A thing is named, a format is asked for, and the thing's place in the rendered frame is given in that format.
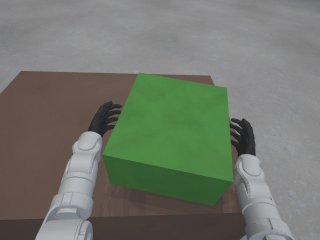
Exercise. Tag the robot left hand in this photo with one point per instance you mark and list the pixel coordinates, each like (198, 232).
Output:
(100, 120)

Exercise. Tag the robot left forearm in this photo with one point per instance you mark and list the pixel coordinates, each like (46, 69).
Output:
(74, 197)

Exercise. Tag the left robot upper arm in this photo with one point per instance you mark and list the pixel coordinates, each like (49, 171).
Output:
(66, 229)

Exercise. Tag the carton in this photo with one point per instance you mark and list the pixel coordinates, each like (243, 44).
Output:
(172, 138)

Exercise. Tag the robot right forearm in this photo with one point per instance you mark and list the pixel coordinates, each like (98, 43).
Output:
(263, 221)

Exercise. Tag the pedestal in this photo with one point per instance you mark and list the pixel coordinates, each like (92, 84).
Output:
(42, 114)

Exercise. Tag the robot right hand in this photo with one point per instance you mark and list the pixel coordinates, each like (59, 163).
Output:
(246, 139)

